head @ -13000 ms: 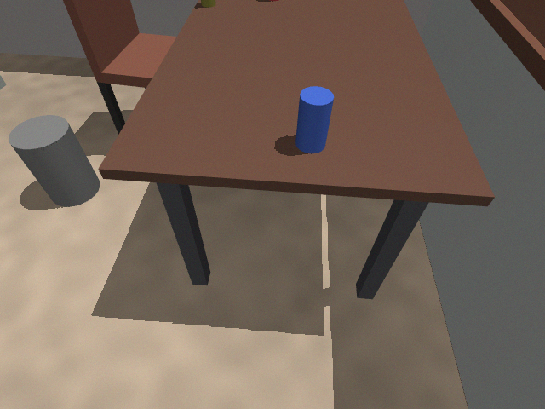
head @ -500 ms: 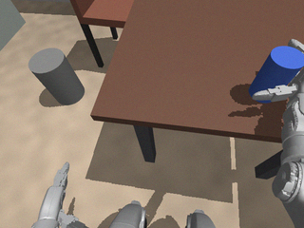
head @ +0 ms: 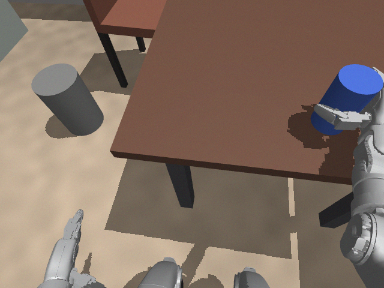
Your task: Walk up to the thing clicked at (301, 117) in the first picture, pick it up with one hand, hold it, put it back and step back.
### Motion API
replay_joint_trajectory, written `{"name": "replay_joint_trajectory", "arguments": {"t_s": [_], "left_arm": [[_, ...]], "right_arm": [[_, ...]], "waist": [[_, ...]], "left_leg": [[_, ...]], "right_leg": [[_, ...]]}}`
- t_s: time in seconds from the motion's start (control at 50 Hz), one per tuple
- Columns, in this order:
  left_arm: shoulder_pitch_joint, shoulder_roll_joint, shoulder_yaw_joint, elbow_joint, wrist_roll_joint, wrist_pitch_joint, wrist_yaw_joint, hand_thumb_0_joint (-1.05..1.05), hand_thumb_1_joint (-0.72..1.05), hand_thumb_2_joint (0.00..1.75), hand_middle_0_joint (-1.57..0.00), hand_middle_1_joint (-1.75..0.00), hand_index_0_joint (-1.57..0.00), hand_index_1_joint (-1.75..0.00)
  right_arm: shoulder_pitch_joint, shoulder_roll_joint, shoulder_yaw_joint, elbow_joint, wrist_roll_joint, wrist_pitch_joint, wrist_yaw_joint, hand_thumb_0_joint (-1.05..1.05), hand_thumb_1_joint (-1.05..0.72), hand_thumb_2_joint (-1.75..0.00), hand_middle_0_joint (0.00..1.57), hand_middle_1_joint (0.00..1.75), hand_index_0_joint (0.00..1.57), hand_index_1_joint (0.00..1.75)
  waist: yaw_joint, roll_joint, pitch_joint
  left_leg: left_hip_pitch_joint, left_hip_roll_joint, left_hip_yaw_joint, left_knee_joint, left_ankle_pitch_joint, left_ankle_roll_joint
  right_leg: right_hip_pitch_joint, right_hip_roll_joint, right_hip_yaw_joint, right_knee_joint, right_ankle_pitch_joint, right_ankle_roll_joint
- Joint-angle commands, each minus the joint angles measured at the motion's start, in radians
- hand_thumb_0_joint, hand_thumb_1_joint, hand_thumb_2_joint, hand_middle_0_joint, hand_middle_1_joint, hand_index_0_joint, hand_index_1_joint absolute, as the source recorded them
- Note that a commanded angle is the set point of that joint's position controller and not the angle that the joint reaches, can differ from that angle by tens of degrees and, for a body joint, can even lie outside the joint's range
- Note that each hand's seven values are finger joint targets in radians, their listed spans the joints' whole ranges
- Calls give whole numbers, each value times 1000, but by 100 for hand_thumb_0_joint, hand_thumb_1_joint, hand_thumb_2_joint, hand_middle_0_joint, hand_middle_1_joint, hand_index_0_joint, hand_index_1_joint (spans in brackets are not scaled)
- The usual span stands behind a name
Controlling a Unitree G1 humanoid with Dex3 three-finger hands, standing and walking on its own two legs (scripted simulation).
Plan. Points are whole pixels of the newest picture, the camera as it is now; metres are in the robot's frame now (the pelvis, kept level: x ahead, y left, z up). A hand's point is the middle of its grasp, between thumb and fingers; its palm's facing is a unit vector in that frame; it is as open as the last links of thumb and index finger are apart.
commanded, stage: settle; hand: right
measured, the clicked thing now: (341, 102) +0.48 -0.24 +0.08
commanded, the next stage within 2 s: lift in 1.00 s
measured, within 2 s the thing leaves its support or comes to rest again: leaves its support in 0.56 s
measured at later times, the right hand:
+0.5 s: hand (345, 102) +0.47 -0.24 +0.09, palm faces +0.27 +0.96 -0.02, open 10.0 cm
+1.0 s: hand (355, 89) +0.47 -0.24 +0.13, palm faces +0.27 +0.96 -0.03, open 10.1 cm
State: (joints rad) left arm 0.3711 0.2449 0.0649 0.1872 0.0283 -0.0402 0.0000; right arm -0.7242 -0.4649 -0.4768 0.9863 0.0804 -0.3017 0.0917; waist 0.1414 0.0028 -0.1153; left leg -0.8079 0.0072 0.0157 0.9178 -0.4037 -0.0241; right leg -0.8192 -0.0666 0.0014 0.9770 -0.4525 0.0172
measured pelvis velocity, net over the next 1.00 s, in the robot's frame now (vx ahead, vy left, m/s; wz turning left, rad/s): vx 0.01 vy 0.00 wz -0.01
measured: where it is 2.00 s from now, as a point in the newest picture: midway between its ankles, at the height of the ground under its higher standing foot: outside the picture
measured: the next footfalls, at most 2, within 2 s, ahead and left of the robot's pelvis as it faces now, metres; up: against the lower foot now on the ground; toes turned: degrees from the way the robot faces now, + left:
none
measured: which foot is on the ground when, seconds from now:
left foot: down 0.00-1.00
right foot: down 0.00-1.00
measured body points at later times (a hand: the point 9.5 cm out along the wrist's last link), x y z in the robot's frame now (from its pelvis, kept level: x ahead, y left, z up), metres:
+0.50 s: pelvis +0.00 +0.00 +0.01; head +0.09 -0.02 +0.45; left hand +0.14 +0.27 -0.02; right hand +0.45 -0.29 +0.09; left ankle +0.02 +0.14 -0.68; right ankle +0.01 -0.13 -0.68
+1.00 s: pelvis +0.01 +0.00 +0.02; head +0.07 -0.02 +0.47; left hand +0.16 +0.27 -0.02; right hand +0.45 -0.29 +0.13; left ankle +0.02 +0.14 -0.68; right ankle +0.01 -0.13 -0.68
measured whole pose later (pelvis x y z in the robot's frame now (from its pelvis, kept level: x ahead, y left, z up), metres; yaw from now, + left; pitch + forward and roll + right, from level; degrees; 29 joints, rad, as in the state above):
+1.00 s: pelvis +0.01 +0.00 +0.02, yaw +0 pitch +12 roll +2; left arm 0.32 0.25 0.05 0.30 0.01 -0.07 0.04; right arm -0.72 -0.44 -0.42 0.95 0.07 -0.19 0.05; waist 0.12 0.00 -0.08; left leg -0.61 0.01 0.01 0.76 -0.35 -0.03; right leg -0.62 -0.06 -0.01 0.82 -0.40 0.02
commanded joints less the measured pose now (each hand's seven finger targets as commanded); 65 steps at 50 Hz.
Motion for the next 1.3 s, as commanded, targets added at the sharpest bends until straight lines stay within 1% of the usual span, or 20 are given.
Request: {"name": "replay_joint_trajectory", "arguments": {"t_s": [0.0, 0.32, 0.48, 0.54, 0.58, 0.66, 0.7, 0.78, 0.82, 0.88, 0.9, 0.94, 1.02, 1.06, 1.12, 1.14, 1.16, 1.18, 1.26, 1.28], "left_arm": [[-18, 151, 75, -210, -13, -45, 20, 0, -57, 7, -6, -5, -5, -6], [-24, 178, 105, -237, -13, -30, 18, 0, -55, 6, -6, -6, -6, -6], [-45, 114, 15, -178, -12, -40, 35, 0, -56, 6, -6, -5, -5, -6], [23, 159, 59, -57, -8, -36, 42, 0, -55, 6, -5, -5, -5, -6], [-81, 167, 66, -174, -13, -50, 49, 0, -56, 6, -6, -5, -5, -6], [9, 138, 58, -26, -19, -50, 42, 0, -56, 6, -6, -5, -5, -6], [-141, 197, 82, -158, -16, -71, 57, 0, -57, 7, -5, -5, -5, -6], [-1, 106, 26, 8, -23, -67, 40, 0, -56, 7, -5, -5, -5, -6], [-152, 197, 94, -166, -20, -87, 61, 0, -56, 6, -5, -5, -5, -5], [16, 117, 46, 22, -26, -77, 47, 0, -56, 6, -5, -5, -5, -6], [-37, 108, 32, 28, -27, -81, 44, 0, -57, 7, -5, -5, -4, -6], [-183, 181, 69, -173, -20, -102, 62, 0, -56, 6, -5, -5, -4, -5], [-54, 77, -6, 28, -30, -90, 43, 0, -56, 7, -5, -5, -4, -6], [-189, 199, 86, -169, -15, -108, 64, 0, -56, 6, -5, -5, -4, -5], [48, 118, 60, 99, -28, -90, 54, 0, -55, 6, -5, -6, -5, -6], [-52, 99, 20, 76, -27, -96, 48, 0, -55, 5, -5, -6, -5, -6], [-210, 186, 85, -102, -23, -112, 63, 0, -54, 5, -5, -6, -6, -6], [-204, 184, 90, -112, -16, -112, 69, 0, -55, 5, -5, -6, -6, -5], [-86, 100, 26, 76, -31, -103, 54, 0, -55, 6, -5, -6, -5, -6], [-223, 195, 97, -59, -29, -114, 71, 0, -54, 5, -5, -6, -5, -6]], "right_arm": [[-381, -258, -33, -166, 3, -66, -17, 0, -31, -113, 123, 126, 125, 126], [-467, -304, -37, -292, 4, -68, -14, 0, -21, -115, 123, 128, 126, 128], [-597, -320, -8, -431, 9, -72, -52, 0, -19, -116, 123, 130, 127, 130], [-413, -250, 13, -198, 13, -37, -51, 0, -22, -118, 125, 131, 128, 131], [-671, -392, -31, -510, 10, -76, -60, 0, -24, -119, 127, 133, 130, 133], [-377, -166, 58, -135, 24, -7, -40, 0, -23, -121, 123, 133, 127, 133], [-669, -407, -37, -479, 13, -54, -57, 0, -24, -122, 127, 135, 130, 135], [-311, -101, 86, -24, 34, 22, -22, 0, -26, -128, 125, 138, 130, 138], [-767, -421, -24, -577, 18, -54, -48, 0, -26, -130, 126, 141, 131, 141], [-452, -159, 78, -213, 37, 16, -27, 0, -26, -133, 124, 142, 129, 142], [-352, -136, 62, -68, 38, 26, -27, 0, -26, -131, 124, 140, 129, 140], [-759, -402, -18, -551, 18, -38, -54, 0, -27, -134, 128, 144, 133, 144], [-294, -141, 51, -37, 37, 41, -37, 0, -28, -135, 124, 143, 129, 143], [-839, -461, -40, -696, 17, -52, -65, 0, -27, -138, 129, 148, 134, 148], [-373, -134, 78, -151, 39, 44, -50, 0, -18, -132, 125, 142, 129, 142], [-325, -129, 60, -99, 41, 44, -55, 0, -18, -129, 123, 139, 127, 139], [-671, -365, -32, -450, 33, -19, -78, 0, -21, -130, 125, 141, 129, 141], [-783, -425, -30, -657, 15, -37, -87, 0, -18, -132, 126, 143, 131, 143], [-262, -76, 91, -84, 42, 70, -63, 0, -18, -127, 123, 138, 127, 138], [-561, -308, -1, -435, 41, 15, -80, 0, -20, -127, 124, 139, 128, 139]], "waist": [[-2, -62, -429], [-16, -138, -506], [-31, -183, -528], [-8, -128, -397], [-17, -183, -571], [8, -94, -346], [-24, -168, -556], [8, -44, -277], [-27, -177, -642], [-10, -114, -317], [-10, -42, -268], [-40, -170, -616], [-31, -18, -244], [-60, -239, -710], [-11, -90, -253], [-31, -40, -232], [-59, -133, -530], [-65, -188, -645], [-40, -10, -250], [-71, -86, -478]], "left_leg": [[229, -34, 19, -95, 319, 27], [247, -32, 21, -98, 312, 32], [292, -34, 17, -141, 329, 35], [276, -36, 22, -164, 347, 33], [329, -30, 9, -158, 416, 29], [285, -34, 20, -193, 386, 27], [358, -27, 13, -183, 422, 27], [288, -36, 30, -223, 360, 24], [405, -21, 8, -193, 469, 23], [317, -32, 25, -223, 382, 28], [311, -32, 27, -233, 378, 22], [409, -26, 13, -219, 424, 24], [353, -28, 22, -258, 370, 19], [473, -18, 0, -224, 475, 23], [336, -33, 23, -263, 368, 26], [358, -28, 20, -271, 371, 20], [460, -18, 5, -255, 428, 21], [477, -22, 9, -241, 456, 24], [378, -32, 31, -287, 371, 19], [476, -20, 13, -284, 410, 17]], "right_leg": [[264, 40, 13, -117, 358, -24], [331, 41, 13, -128, 371, -16], [412, 44, 10, -165, 405, -14], [386, 49, 7, -176, 422, -17], [478, 45, 5, -168, 505, -17], [414, 53, 2, -194, 455, -22], [489, 44, 4, -196, 494, -18], [406, 50, 5, -230, 424, -20], [558, 44, 0, -208, 538, -17], [451, 50, 6, -244, 465, -14], [409, 48, 4, -247, 446, -19], [570, 41, 2, -238, 506, -15], [389, 54, -5, -274, 396, -25], [618, 46, -9, -244, 548, -13], [460, 51, -2, -281, 439, -14], [399, 52, -5, -290, 403, -23], [511, 48, -9, -280, 453, -20], [599, 44, -8, -269, 520, -15], [454, 48, -3, -308, 428, -21], [517, 49, -11, -312, 432, -23]]}}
